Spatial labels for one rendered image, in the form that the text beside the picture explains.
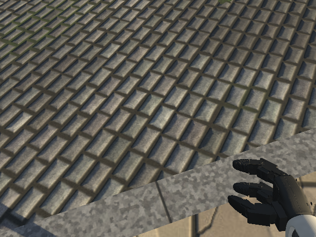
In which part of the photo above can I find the right robot hand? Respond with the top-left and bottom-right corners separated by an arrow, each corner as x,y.
228,158 -> 313,232

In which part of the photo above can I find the robot right forearm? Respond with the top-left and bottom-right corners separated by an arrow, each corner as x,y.
285,214 -> 316,237

